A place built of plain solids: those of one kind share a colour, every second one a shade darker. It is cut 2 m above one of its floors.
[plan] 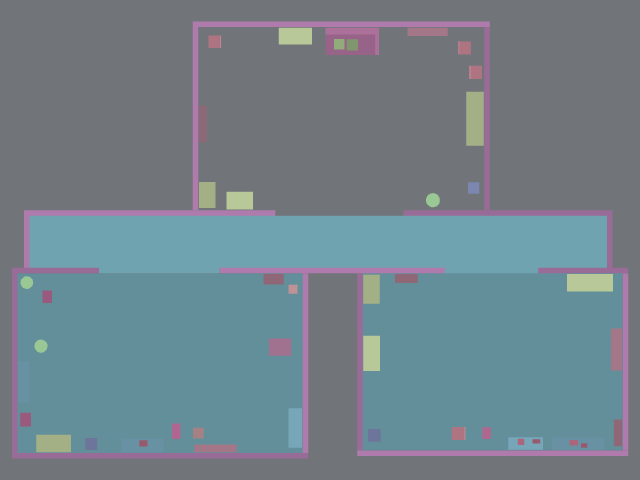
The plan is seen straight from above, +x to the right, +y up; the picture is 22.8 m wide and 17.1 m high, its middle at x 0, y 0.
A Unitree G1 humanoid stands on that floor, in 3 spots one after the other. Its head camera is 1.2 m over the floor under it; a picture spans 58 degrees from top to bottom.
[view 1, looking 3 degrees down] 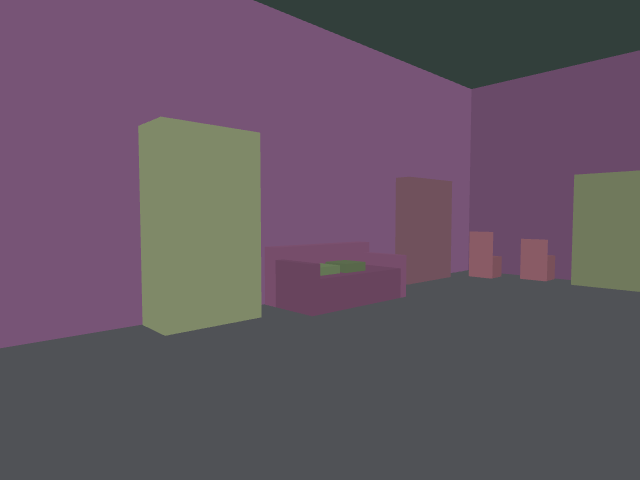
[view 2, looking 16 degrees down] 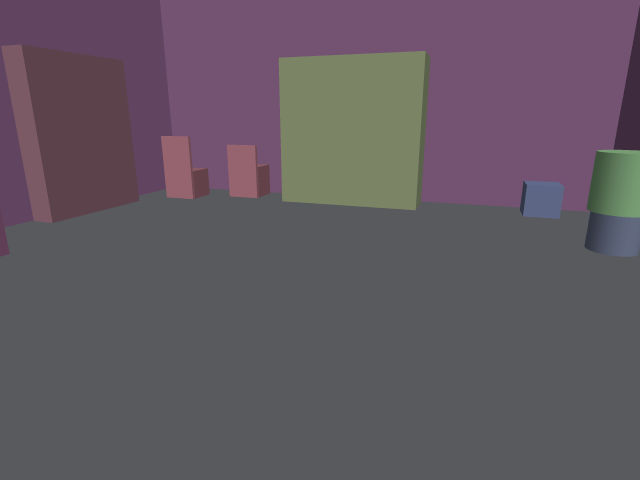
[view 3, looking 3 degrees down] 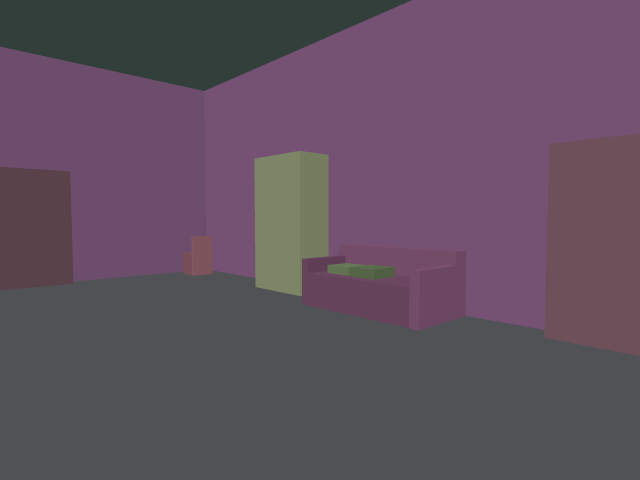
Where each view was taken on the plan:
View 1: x -3.28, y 2.73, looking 47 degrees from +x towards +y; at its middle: wall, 6.66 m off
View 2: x -0.51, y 2.73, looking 19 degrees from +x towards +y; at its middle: ground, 4.35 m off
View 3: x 4.71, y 2.73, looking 137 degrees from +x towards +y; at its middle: wardrobe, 6.83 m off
